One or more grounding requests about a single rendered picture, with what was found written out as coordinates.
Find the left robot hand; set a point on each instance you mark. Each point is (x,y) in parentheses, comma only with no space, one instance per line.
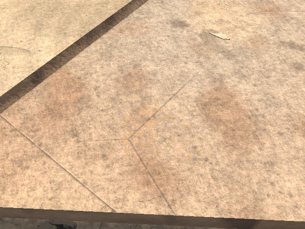
(60,224)

